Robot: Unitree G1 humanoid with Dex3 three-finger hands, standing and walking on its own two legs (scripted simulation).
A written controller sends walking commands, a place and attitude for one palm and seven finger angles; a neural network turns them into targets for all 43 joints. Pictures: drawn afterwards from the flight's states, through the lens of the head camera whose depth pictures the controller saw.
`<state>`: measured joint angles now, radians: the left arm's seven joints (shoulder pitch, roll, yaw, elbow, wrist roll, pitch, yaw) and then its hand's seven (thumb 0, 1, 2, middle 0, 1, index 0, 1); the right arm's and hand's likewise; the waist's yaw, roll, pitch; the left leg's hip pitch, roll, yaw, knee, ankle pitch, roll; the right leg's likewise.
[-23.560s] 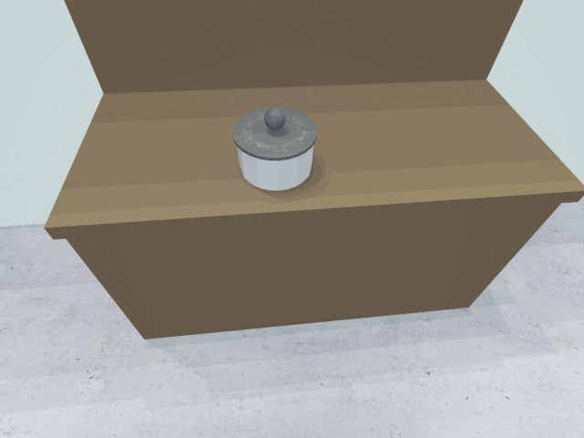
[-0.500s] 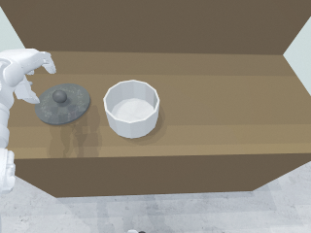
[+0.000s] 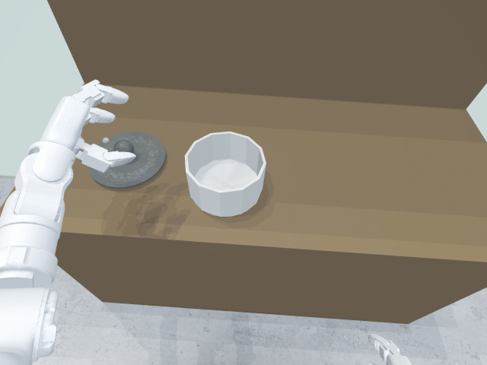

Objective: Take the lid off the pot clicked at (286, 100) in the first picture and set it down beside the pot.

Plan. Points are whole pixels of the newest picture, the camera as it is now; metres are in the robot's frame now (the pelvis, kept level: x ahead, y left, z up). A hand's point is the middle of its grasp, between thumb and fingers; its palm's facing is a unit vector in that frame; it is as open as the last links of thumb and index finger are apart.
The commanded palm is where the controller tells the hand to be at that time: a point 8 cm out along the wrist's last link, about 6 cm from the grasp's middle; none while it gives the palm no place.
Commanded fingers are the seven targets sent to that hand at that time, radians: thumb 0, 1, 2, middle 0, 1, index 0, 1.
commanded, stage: draw the hand back to the body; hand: left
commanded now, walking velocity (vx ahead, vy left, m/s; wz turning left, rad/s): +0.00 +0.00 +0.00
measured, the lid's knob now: (124, 148) +0.56 +0.34 -0.06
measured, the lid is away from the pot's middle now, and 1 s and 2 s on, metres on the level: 0.26 0.26 0.26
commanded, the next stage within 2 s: step back with the hand held close in 1.64 s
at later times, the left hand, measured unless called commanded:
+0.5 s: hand (113, 144) +0.38 +0.23 +0.16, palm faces +0.45 -0.84 -0.32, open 9.4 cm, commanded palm +0.32 +0.26 +0.17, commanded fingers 0.00 0.59 0.84 -0.26 -0.47 -0.26 -0.47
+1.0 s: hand (123, 190) +0.30 +0.19 +0.16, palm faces +0.44 -0.84 -0.31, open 7.5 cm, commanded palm +0.24 +0.22 +0.17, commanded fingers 0.00 0.90 0.90 -0.20 -0.30 -0.20 -0.30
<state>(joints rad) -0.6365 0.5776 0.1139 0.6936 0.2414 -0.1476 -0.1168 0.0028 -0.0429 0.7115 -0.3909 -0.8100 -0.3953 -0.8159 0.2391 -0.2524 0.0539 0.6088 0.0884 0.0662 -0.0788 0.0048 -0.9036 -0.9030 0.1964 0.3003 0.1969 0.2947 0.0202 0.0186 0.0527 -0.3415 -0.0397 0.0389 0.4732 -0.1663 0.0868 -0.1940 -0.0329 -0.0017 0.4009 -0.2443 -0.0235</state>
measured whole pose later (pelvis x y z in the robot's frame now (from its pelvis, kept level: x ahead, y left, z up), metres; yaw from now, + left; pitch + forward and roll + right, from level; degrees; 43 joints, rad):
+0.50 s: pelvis +0.04 -0.06 +0.00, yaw -1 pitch -1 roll -1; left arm -0.18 0.45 0.35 0.28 -0.05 -0.10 0.10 0.01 0.36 0.79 -0.30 -0.59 -0.31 -0.59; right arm 0.23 -0.28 0.01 0.68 0.06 -0.04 -0.06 0.01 -0.90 -0.90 0.20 0.30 0.20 0.29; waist 0.00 0.05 0.03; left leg -0.20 0.03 0.03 0.45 -0.22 0.01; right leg -0.06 0.03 -0.01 0.35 -0.27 -0.01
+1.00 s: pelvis +0.04 -0.08 +0.00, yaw -1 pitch -4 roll +0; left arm 0.14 0.36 0.35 -0.06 -0.10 -0.10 0.08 0.02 0.86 0.89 -0.21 -0.32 -0.21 -0.32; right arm 0.15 -0.26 0.01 0.65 0.05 -0.07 -0.06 0.01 -0.90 -0.90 0.20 0.30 0.20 0.29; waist 0.04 0.07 0.04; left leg -0.14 0.05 0.02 0.42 -0.21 -0.02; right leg 0.00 0.05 -0.02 0.35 -0.28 -0.05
